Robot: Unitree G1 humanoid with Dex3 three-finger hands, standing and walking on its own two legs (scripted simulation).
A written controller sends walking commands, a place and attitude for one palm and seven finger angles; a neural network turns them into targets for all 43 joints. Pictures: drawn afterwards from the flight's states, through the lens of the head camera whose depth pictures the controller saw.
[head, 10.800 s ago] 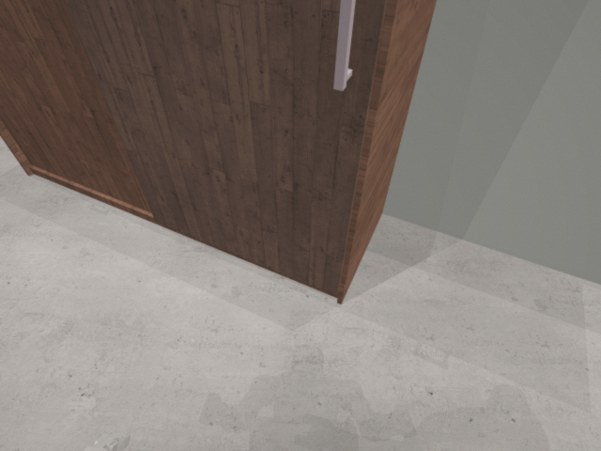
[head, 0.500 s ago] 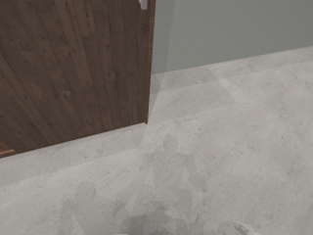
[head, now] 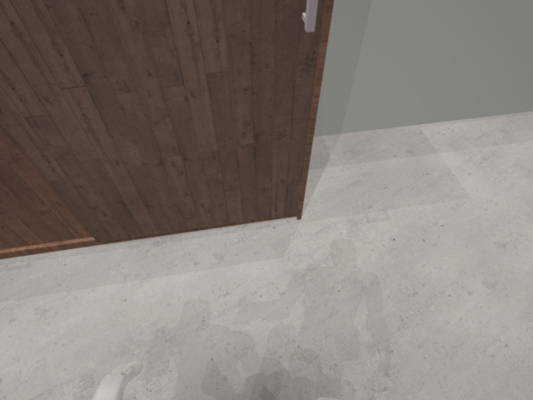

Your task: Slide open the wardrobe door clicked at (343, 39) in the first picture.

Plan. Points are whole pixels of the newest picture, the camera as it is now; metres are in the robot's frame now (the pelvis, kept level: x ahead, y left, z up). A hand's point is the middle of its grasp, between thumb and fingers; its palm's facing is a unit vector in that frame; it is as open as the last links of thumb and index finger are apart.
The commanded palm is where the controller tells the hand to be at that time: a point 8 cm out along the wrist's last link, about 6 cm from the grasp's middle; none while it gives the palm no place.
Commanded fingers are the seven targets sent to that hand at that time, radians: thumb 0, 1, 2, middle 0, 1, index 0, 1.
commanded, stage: turn to face it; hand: right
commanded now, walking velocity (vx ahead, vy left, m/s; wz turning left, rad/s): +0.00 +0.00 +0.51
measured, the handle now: out of the picture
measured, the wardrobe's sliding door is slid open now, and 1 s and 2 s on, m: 0.00 0.00 0.00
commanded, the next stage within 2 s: take the last steps up to it in 0.38 s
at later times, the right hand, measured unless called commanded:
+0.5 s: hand out of the picture +0.14 -0.19 -0.16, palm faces -0.25 +0.94 -0.23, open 7.4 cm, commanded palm none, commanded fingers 0.00 -0.90 -0.90 0.20 0.30 0.20 0.30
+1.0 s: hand out of the picture +0.05 -0.17 -0.17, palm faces -0.16 +0.97 -0.20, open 7.3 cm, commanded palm none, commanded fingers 0.00 -0.90 -0.90 0.20 0.30 0.20 0.30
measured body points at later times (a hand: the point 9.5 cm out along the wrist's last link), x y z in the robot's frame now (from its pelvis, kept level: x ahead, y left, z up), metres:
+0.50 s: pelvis -0.01 -0.02 +0.00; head +0.03 -0.01 +0.45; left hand -0.06 +0.23 -0.15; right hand +0.15 -0.24 -0.14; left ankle -0.07 +0.11 -0.71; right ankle +0.01 -0.13 -0.74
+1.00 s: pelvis +0.09 +0.01 +0.00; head +0.09 +0.02 +0.45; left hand +0.08 +0.26 -0.15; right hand +0.06 -0.22 -0.15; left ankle -0.06 +0.10 -0.74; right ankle +0.21 -0.09 -0.70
